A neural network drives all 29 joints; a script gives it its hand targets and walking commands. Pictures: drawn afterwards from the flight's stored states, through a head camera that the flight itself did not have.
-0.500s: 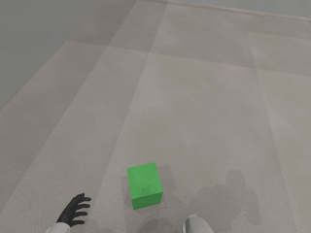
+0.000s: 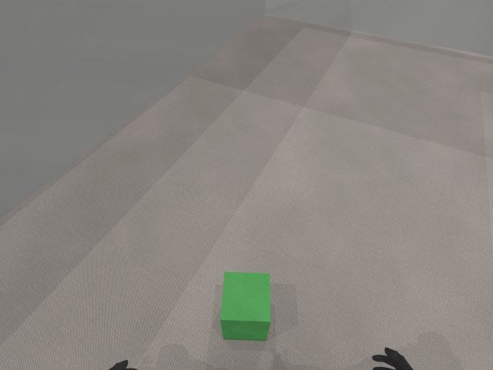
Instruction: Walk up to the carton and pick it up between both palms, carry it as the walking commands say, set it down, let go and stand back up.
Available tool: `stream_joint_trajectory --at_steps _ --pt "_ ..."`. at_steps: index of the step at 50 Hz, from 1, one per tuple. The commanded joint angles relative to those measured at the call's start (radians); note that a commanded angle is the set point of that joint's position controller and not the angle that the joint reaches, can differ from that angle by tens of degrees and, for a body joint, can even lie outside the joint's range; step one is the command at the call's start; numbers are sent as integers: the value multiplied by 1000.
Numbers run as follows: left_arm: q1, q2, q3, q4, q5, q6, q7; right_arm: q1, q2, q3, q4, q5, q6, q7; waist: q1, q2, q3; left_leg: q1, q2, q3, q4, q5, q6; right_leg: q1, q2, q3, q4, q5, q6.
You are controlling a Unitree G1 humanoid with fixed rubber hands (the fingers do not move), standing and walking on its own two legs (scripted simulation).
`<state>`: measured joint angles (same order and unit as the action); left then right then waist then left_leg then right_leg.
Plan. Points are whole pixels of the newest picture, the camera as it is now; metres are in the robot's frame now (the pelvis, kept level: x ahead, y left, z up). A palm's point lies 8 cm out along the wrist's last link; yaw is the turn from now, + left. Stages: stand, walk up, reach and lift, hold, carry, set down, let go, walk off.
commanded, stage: walk up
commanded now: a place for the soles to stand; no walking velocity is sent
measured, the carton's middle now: (246, 307) +0.45 +0.02 -0.65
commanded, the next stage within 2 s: reach and lift in 1.54 s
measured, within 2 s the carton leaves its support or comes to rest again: neither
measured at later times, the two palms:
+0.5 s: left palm out of the picture +0.06 +0.28 -0.12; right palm out of the picture +0.13 -0.24 -0.11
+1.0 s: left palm out of the picture +0.08 +0.29 -0.11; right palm (377, 346) +0.20 -0.21 -0.11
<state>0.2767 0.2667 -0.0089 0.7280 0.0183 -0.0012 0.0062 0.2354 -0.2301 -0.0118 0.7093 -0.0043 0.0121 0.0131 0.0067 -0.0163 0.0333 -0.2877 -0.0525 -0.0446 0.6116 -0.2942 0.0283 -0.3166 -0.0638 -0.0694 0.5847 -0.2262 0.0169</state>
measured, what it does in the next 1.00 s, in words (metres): shifts its weight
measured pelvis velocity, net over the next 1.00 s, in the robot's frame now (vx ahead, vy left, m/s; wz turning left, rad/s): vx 0.06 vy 0.02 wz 0.13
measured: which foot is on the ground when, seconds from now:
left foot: down 0.00-1.00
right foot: down 0.00-1.00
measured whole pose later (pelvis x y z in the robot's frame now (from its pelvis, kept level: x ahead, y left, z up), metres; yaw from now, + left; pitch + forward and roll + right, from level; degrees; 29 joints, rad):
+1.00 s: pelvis +0.06 +0.02 +0.00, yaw +8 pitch +0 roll -1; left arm 0.28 0.27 -0.03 0.83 0.03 0.00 0.02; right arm 0.20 -0.25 0.02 0.80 -0.02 0.02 0.00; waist 0.01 0.01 0.02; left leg -0.23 -0.10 -0.11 0.57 -0.33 0.06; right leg -0.22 -0.07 -0.06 0.55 -0.32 0.04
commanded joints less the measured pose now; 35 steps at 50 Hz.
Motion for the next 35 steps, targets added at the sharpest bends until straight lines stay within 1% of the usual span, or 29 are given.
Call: stream_joint_trajectory --at_steps 1,3,5,10,13,17,18,19,20,21,22,23,24,25,26,27,28,29,30,31,32,33,34,35 --pt "-41 137 31 -64 -4 -12 1 26 -83 -16 -36 -6 -14 4 -32 -38 24 12 58 -102 -107 -25 20 -69 -155 210 -279 -308 -82" --pt "-35 131 25 -55 -1 -9 -4 26 -101 -21 -30 -8 -24 3 -23 -40 21 14 65 -125 -115 4 25 -62 -137 169 -273 -273 -73" --pt "-27 126 23 -48 0 -11 -8 24 -109 -24 -25 -7 -33 1 -15 -27 -4 -6 69 -140 -125 11 28 -15 -126 137 -252 -236 -70" --pt "-31 129 25 -37 0 -6 -7 21 -112 -21 -14 -7 -37 -2 -6 -9 -11 -68 62 -162 -134 6 29 51 -124 90 -217 -219 -70" --pt "-35 128 25 -32 1 -2 -6 23 -125 -22 -10 -5 -38 -3 -2 15 -16 -96 69 -192 -143 31 33 86 -114 53 -181 -184 -68" --pt "-37 123 23 -27 2 0 -5 27 -145 -24 -6 -1 -37 -7 2 52 -35 -129 83 -239 -153 97 40 145 -91 10 -122 -106 -67" --pt "35 114 27 -10 19 -9 5 49 -140 -25 0 -22 -30 6 3 63 -73 -162 62 -208 -138 -68 40 200 -112 59 -147 -229 -88" --pt "54 141 37 0 22 -11 12 41 -127 -25 -2 -26 -23 12 12 13 -28 -243 40 -186 -97 -124 28 225 -165 116 -194 -302 -111" --pt "72 166 48 10 24 -11 19 38 -113 -22 -3 -29 -18 16 18 -42 2 -271 22 -132 -24 -94 13 223 -238 177 -259 -356 -140" --pt "79 176 54 21 24 -11 24 47 -99 -19 -2 -32 -16 18 12 -61 15 -250 24 -91 20 -67 1 198 -299 214 -305 -372 -170" --pt "70 176 55 28 23 -10 25 56 -94 -18 2 -35 -16 19 3 -61 32 -217 39 -78 28 -64 -4 157 -327 218 -321 -363 -186" --pt "52 170 53 32 24 -10 21 62 -92 -17 7 -38 -19 19 -6 -62 42 -165 52 -80 10 -55 -4 107 -320 196 -314 -350 -181" --pt "21 160 50 29 24 -10 17 80 -96 -17 13 -37 -25 20 -23 -49 48 -117 53 -89 -40 -27 -2 76 -279 137 -288 -335 -154" --pt "-17 149 45 23 22 -7 12 103 -107 -20 23 -33 -31 19 -39 -31 61 -76 53 -122 -102 19 3 50 -219 64 -231 -292 -116" --pt "-40 128 37 13 18 -5 7 121 -137 -27 30 -24 -37 16 -49 41 61 -35 73 -192 -170 91 8 29 -133 -20 -136 -224 -76" --pt "-31 100 23 7 14 -4 2 132 -167 -32 34 -12 -40 9 -51 142 37 5 124 -322 -241 178 26 9 -49 -63 -8 -167 -41" --pt "10 77 11 13 11 -4 -1 134 -181 -34 35 -6 -37 -2 -41 166 -3 71 173 -415 -256 265 61 -21 -17 -33 23 -176 -33" --pt "33 70 5 21 9 -6 -1 134 -186 -36 40 -8 -32 -11 -31 146 -26 135 189 -419 -239 368 88 -41 -12 -11 10 -179 -36" --pt "41 73 3 23 9 -11 2 124 -183 -35 47 -11 -27 -17 -23 120 -38 165 189 -383 -213 473 97 -30 -10 7 -17 -133 -44" --pt "57 72 0 28 8 -18 6 102 -170 -29 50 -12 -23 -19 -7 115 -53 153 180 -338 -191 547 86 19 -13 21 -54 -42 -51" --pt "74 74 -3 37 8 -25 10 76 -152 -20 51 -9 -21 -18 10 115 -68 114 159 -283 -173 584 63 85 -20 35 -79 38 -58" --pt "76 91 -2 44 11 -28 13 66 -136 -11 50 -5 -20 -17 6 84 -75 67 126 -230 -149 594 30 149 -32 48 -75 128 -64" --pt "74 107 2 49 12 -29 16 70 -130 -4 53 -4 -21 -16 0 47 -91 30 107 -198 -115 612 0 210 -52 61 -70 214 -70" --pt "85 120 7 54 12 -27 19 72 -133 -1 57 -5 -22 -16 4 31 -110 5 99 -179 -86 609 -20 257 -70 73 -65 272 -78"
